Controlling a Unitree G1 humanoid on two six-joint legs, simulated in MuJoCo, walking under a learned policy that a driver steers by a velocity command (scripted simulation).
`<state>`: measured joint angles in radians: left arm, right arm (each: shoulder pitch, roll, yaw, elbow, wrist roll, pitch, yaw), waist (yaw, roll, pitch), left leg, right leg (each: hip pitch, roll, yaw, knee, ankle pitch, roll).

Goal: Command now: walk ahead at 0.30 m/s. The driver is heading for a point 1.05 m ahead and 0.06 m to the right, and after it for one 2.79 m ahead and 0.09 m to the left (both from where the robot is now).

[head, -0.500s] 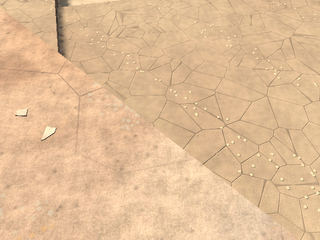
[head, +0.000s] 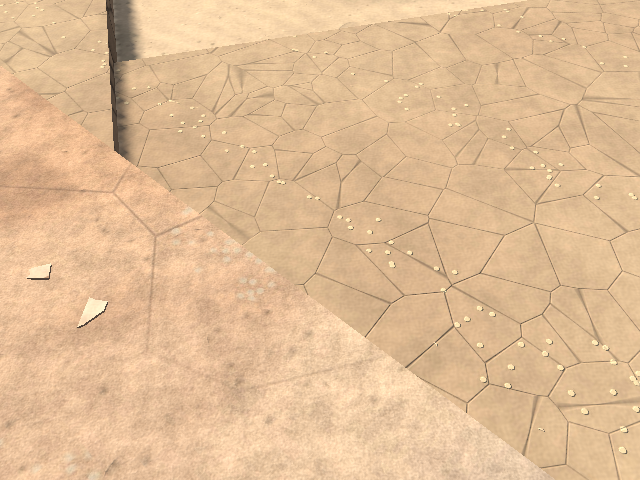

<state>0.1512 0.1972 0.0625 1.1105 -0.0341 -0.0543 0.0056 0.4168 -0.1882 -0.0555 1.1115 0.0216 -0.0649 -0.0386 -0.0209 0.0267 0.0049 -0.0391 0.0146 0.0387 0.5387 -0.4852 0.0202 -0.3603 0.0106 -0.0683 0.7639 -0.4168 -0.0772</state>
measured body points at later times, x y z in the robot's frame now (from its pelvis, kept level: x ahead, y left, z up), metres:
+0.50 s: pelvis +0.18 -0.03 +0.02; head +0.20 -0.03 +0.47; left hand +0.10 +0.19 -0.13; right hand +0.36 -0.25 -0.10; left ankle +0.35 +0.11 -0.68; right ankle +0.06 -0.11 -0.72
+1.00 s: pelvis +0.43 +0.02 +0.02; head +0.45 +0.03 +0.47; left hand +0.57 +0.25 -0.11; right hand +0.36 -0.21 -0.12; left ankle +0.37 +0.08 -0.72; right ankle +0.59 -0.14 -0.66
